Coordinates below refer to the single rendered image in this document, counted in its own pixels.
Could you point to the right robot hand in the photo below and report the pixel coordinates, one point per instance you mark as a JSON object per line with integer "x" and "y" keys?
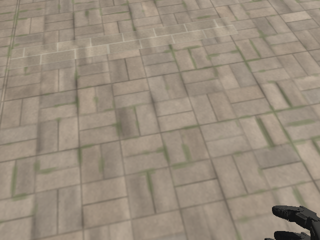
{"x": 301, "y": 216}

